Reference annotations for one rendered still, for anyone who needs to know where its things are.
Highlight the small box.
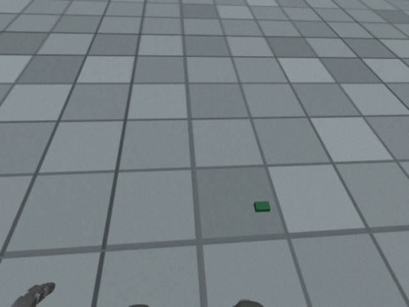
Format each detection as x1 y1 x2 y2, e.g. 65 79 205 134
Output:
254 201 270 212

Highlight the left robot hand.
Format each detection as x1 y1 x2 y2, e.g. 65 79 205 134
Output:
11 283 55 307

